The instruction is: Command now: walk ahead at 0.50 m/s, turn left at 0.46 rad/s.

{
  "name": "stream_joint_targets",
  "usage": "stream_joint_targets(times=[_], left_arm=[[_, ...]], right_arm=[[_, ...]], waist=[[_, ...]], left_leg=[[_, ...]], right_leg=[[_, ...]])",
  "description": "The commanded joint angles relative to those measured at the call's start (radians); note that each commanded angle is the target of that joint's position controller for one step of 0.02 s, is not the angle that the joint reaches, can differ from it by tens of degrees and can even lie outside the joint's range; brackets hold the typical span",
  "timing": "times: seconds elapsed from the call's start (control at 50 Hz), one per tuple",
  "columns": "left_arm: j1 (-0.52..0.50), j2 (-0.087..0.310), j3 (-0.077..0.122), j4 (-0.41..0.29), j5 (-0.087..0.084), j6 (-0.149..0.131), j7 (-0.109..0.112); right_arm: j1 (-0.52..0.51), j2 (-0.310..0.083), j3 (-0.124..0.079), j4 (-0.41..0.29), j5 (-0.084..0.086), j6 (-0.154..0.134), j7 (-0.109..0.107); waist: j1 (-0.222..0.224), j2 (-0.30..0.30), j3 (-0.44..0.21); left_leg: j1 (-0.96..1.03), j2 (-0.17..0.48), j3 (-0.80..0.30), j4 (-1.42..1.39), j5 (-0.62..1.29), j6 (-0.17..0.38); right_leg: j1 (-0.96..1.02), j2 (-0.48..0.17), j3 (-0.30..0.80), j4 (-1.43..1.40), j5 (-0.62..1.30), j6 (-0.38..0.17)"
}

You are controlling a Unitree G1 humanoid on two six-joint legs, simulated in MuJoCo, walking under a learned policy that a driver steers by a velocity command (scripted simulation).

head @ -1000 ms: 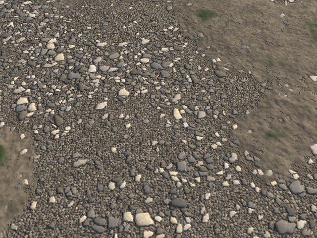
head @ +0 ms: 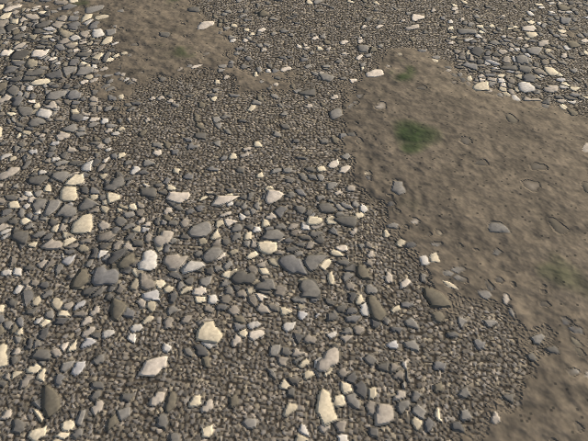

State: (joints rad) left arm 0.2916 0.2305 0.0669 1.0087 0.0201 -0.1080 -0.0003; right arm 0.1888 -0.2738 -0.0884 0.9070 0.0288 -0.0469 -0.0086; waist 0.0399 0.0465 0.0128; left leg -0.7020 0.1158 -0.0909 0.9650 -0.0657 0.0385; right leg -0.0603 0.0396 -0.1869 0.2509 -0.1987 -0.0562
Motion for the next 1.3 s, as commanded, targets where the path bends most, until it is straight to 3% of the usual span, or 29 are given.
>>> stream_joint_targets(times=[0.02, 0.14, 0.2, 0.24, 0.26, 0.28, 0.3, 0.32, 0.36, 0.38, 0.44, 0.56, 0.66, 0.72, 0.74, 0.76, 0.78, 0.8, 0.82, 0.86, 0.92, 1.0, 1.1, 1.16, 1.18, 1.2, 1.22, 1.24, 1.3], left_arm=[[-0.066, 0.146, 0.024, -0.071, -0.003, -0.013, 0.018], [0.049, 0.178, 0.036, -0.045, -0.024, 0.027, 0.028], [0.015, 0.219, 0.047, -0.067, -0.033, 0.049, 0.036], [-0.021, 0.242, 0.052, -0.084, -0.037, 0.063, 0.041], [-0.03, 0.235, 0.047, -0.1, -0.034, 0.058, 0.042], [0.039, 0.077, 0.004, -0.148, 0.002, 0.033, 0.025], [-0.01, 0.107, -0.001, -0.185, -0.036, -0.019, 0.007], [-0.122, 0.157, 0.012, -0.216, -0.072, -0.049, -0.005], [-0.134, 0.157, 0.016, -0.204, -0.045, -0.06, 0.003], [-0.115, 0.174, 0.027, -0.198, -0.03, -0.046, 0.006], [-0.113, 0.145, 0.028, -0.217, -0.011, -0.007, 0.008], [-0.334, 0.094, 0.003, -0.295, -0.014, -0.005, 0.0], [-0.381, 0.151, 0.016, -0.336, -0.03, -0.024, -0.019], [-0.217, 0.198, 0.041, -0.3, -0.024, -0.043, -0.018], [-0.066, 0.247, 0.056, -0.283, -0.005, -0.047, -0.011], [0.067, 0.336, 0.079, -0.254, 0.01, -0.034, -0.007], [0.069, 0.268, 0.065, -0.247, -0.019, -0.026, -0.013], [0.015, 0.185, 0.043, -0.269, -0.026, -0.018, -0.01], [-0.024, 0.16, 0.032, -0.269, -0.017, -0.009, -0.01], [-0.065, 0.128, 0.015, -0.25, -0.002, -0.003, -0.017], [-0.063, 0.143, 0.017, -0.234, -0.023, -0.007, -0.022], [-0.038, 0.209, 0.036, -0.227, -0.042, 0.006, -0.012], [0.062, 0.226, 0.04, -0.199, -0.057, 0.029, -0.007], [0.066, 0.205, 0.031, -0.199, -0.051, 0.04, 0.0], [0.05, 0.158, 0.015, -0.213, -0.041, 0.035, -0.002], [0.083, 0.073, -0.011, -0.246, -0.027, 0.022, 0.0], [0.121, 0.096, -0.01, -0.27, -0.052, 0.011, 0.004], [0.09, 0.177, 0.013, -0.263, -0.065, 0.015, 0.006], [0.017, 0.163, 0.023, -0.274, -0.048, 0.043, 0.002]], right_arm=[[-0.036, -0.02, 0.001, -0.063, -0.007, -0.008, 0.017], [-0.215, 0.001, 0.02, -0.166, -0.006, -0.007, 0.059], [-0.177, -0.041, 0.002, -0.195, -0.002, -0.003, 0.075], [0.035, -0.121, -0.041, -0.159, 0.005, 0.001, 0.07], [0.197, -0.195, -0.077, -0.12, 0.003, 0.007, 0.05], [0.21, -0.293, -0.093, -0.109, 0.004, 0.009, 0.034], [0.237, -0.264, -0.074, -0.141, -0.013, -0.006, 0.037], [0.216, -0.193, -0.055, -0.136, -0.023, -0.017, 0.037], [0.071, -0.119, -0.035, -0.164, -0.013, -0.032, 0.038], [0.024, -0.092, -0.024, -0.182, -0.018, -0.034, 0.035], [0.028, -0.123, -0.026, -0.19, -0.016, -0.037, 0.019], [0.116, -0.159, -0.037, -0.179, -0.009, -0.021, -0.006], [0.17, -0.145, -0.033, -0.164, -0.003, -0.008, -0.01], [0.137, -0.121, -0.024, -0.187, -0.01, -0.001, -0.015], [0.121, -0.07, -0.003, -0.21, -0.02, -0.006, -0.01], [0.26, -0.004, 0.016, -0.234, 0.002, -0.016, -0.009], [0.282, -0.086, 0.01, -0.227, 0.018, -0.018, -0.011], [0.186, -0.164, -0.01, -0.229, 0.015, -0.012, -0.011], [0.117, -0.158, -0.009, -0.239, -0.001, -0.009, -0.012], [0.069, -0.111, -0.005, -0.259, -0.018, -0.014, -0.004], [0.076, -0.058, 0.011, -0.267, -0.02, -0.019, 0.004], [-0.06, -0.026, 0.035, -0.303, -0.029, -0.041, 0.014], [-0.171, -0.069, 0.026, -0.335, -0.009, -0.056, 0.029], [-0.056, -0.118, -0.002, -0.302, -0.013, -0.064, 0.022], [0.066, -0.164, -0.021, -0.285, -0.028, -0.065, 0.011], [0.2, -0.248, -0.042, -0.274, -0.049, -0.055, 0.0], [0.25, -0.247, -0.043, -0.248, -0.046, -0.044, 0.006], [0.211, -0.177, -0.023, -0.247, -0.033, -0.046, 0.01], [0.051, -0.076, 0.009, -0.246, -0.036, -0.053, 0.019]], waist=[[-0.022, -0.091, 0.054], [0.034, -0.068, 0.104], [-0.025, -0.124, 0.036], [-0.153, -0.143, -0.086], [-0.231, -0.082, -0.171], [-0.125, 0.183, -0.228], [-0.143, 0.134, -0.382], [-0.172, 0.067, -0.271], [-0.081, -0.063, -0.11], [-0.046, -0.06, -0.087], [-0.013, -0.047, -0.052], [-0.096, 0.023, -0.007], [-0.105, 0.059, -0.016], [-0.01, 0.09, -0.081], [0.061, 0.026, -0.208], [0.025, -0.27, -0.364], [0.027, -0.328, -0.355], [0.053, -0.21, -0.207], [0.048, -0.133, -0.121], [-0.002, -0.126, -0.02], [-0.04, -0.147, -0.014], [-0.01, -0.126, -0.015], [0.019, -0.146, -0.013], [-0.062, -0.146, -0.062], [-0.126, -0.112, -0.137], [-0.16, 0.096, -0.275], [-0.149, 0.266, -0.32], [-0.145, 0.155, -0.207], [-0.07, 0.087, -0.031]], left_leg=[[0.012, 0.01, 0.029, -0.146, 0.145, -0.005], [-0.066, -0.017, 0.127, -0.312, 0.065, 0.029], [0.09, -0.1, 0.213, -0.323, -0.077, 0.077], [0.391, -0.176, 0.234, -0.37, -0.098, 0.133], [0.687, -0.141, 0.117, -0.436, -0.068, 0.18], [1.016, 0.113, -0.386, -0.476, -0.13, 0.33], [1.137, 0.235, -0.774, -0.647, -0.235, 0.438], [1.086, 0.202, -0.636, -0.677, -0.177, 0.371], [0.781, 0.114, -0.381, -0.679, 0.0, 0.294], [0.675, 0.083, -0.314, -0.698, 0.086, 0.279], [0.523, 0.054, -0.242, -0.741, 0.189, 0.28], [0.42, -0.046, -0.141, -0.726, 0.067, 0.189], [0.552, 0.012, -0.278, -0.609, -0.022, 0.164], [0.555, -0.027, -0.301, -0.445, 0.08, 0.121], [0.444, -0.082, -0.232, -0.202, 0.022, 0.082], [0.093, -0.227, -0.091, 0.147, -0.38, 0.002], [-0.076, -0.164, -0.094, 0.315, -0.53, -0.01], [-0.128, -0.117, -0.093, 0.37, -0.443, -0.016], [-0.097, -0.088, -0.056, 0.355, -0.365, -0.017], [-0.019, -0.048, -0.048, 0.251, -0.294, -0.009], [0.042, -0.022, 0.013, 0.086, -0.282, -0.017], [0.148, -0.046, 0.058, -0.232, -0.094, -0.045], [0.267, -0.098, 0.057, -0.429, 0.006, -0.053], [0.517, -0.104, 0.067, -0.525, -0.009, -0.01], [0.705, -0.01, -0.015, -0.52, -0.027, 0.033], [1.015, 0.222, -0.288, -0.524, -0.08, 0.126], [1.042, 0.333, -0.588, -0.628, -0.275, 0.213], [0.95, 0.292, -0.525, -0.658, -0.376, 0.196], [0.675, 0.182, -0.224, -0.744, -0.187, 0.15]], right_leg=[[-0.059, -0.267, 0.066, -0.154, 0.263, -0.094], [0.171, -0.332, -0.008, -0.072, 0.426, -0.086], [0.213, -0.34, -0.05, 0.094, 0.869, -0.06], [0.146, -0.313, -0.068, 0.399, 1.006, -0.028], [-0.056, -0.271, -0.07, 0.673, 0.773, 0.016], [-0.508, -0.08, -0.024, 1.035, -0.194, 0.077], [-0.677, 0.014, 0.234, 1.207, -0.413, 0.074], [-0.78, -0.049, 0.289, 1.194, -0.326, 0.044], [-0.691, -0.134, 0.278, 1.005, -0.185, 0.03], [-0.612, -0.158, 0.282, 0.943, -0.155, 0.039], [-0.541, -0.162, 0.256, 0.802, -0.104, 0.088], [-0.453, -0.07, 0.216, 0.353, 0.282, 0.116], [-0.425, -0.045, 0.259, 0.231, 0.216, 0.083], [-0.196, -0.046, 0.24, 0.172, 0.151, 0.023], [0.055, -0.184, 0.36, 0.206, 0.125, -0.041], [0.431, -0.431, 0.789, 0.153, -0.033, -0.21], [0.451, -0.489, 1.001, 0.074, -0.278, -0.235], [0.326, -0.441, 0.855, 0.05, -0.332, -0.184], [0.187, -0.384, 0.721, 0.036, -0.241, -0.15], [-0.02, -0.299, 0.569, -0.014, -0.059, -0.144], [-0.096, -0.263, 0.484, -0.065, 0.093, -0.181], [-0.15, -0.222, 0.382, -0.077, 0.197, -0.172], [-0.118, -0.242, 0.421, -0.019, 0.137, -0.135], [-0.163, -0.205, 0.425, 0.114, 0.121, -0.077], [-0.253, -0.144, 0.378, 0.303, 0.099, -0.037], [-0.528, -0.034, 0.26, 0.644, -0.165, 0.028], [-0.712, -0.022, 0.269, 0.868, -0.409, 0.04], [-0.772, -0.076, 0.313, 0.973, -0.343, 0.038], [-0.717, -0.153, 0.293, 0.933, -0.147, 0.045]])
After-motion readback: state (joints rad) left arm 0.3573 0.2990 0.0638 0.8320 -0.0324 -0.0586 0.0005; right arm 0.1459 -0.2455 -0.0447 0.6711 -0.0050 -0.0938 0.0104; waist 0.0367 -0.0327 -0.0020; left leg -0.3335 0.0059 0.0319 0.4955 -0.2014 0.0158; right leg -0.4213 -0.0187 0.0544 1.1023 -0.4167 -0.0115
